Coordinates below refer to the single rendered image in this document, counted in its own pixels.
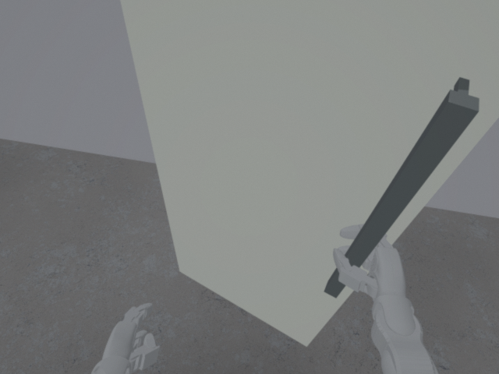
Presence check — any fridge door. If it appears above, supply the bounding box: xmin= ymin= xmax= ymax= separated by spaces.
xmin=120 ymin=0 xmax=499 ymax=347

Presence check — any right robot hand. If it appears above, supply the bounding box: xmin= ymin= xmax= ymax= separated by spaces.
xmin=333 ymin=224 xmax=405 ymax=302

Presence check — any handle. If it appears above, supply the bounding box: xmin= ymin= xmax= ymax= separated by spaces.
xmin=324 ymin=77 xmax=480 ymax=298

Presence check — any left robot forearm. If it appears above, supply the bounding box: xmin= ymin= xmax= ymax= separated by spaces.
xmin=91 ymin=356 xmax=131 ymax=374

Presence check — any left robot hand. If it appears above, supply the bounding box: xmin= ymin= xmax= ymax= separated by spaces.
xmin=102 ymin=303 xmax=160 ymax=374

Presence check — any right robot forearm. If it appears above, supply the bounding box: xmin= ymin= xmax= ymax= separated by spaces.
xmin=371 ymin=294 xmax=439 ymax=374

